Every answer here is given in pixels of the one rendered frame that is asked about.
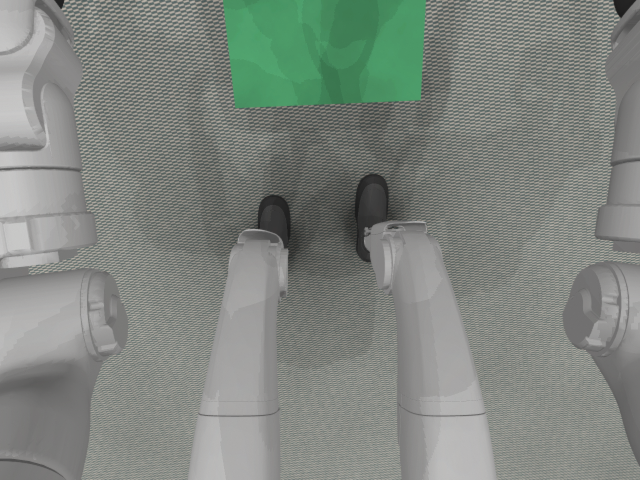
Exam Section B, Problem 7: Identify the left robot forearm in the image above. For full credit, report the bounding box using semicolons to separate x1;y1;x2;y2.
0;0;98;280

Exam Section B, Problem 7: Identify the robot right foot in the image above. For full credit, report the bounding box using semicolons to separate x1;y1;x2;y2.
355;174;389;262

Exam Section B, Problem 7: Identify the carton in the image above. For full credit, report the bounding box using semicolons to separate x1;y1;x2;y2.
223;0;426;108

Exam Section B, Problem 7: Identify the right robot forearm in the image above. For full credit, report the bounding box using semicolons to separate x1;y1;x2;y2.
594;0;640;254

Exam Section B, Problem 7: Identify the robot right shin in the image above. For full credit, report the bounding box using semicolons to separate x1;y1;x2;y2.
364;220;443;272

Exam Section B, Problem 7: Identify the left robot upper arm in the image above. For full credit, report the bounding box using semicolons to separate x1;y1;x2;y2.
0;267;128;480

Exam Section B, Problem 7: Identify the right robot upper arm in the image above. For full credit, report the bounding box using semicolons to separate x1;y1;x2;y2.
562;261;640;466

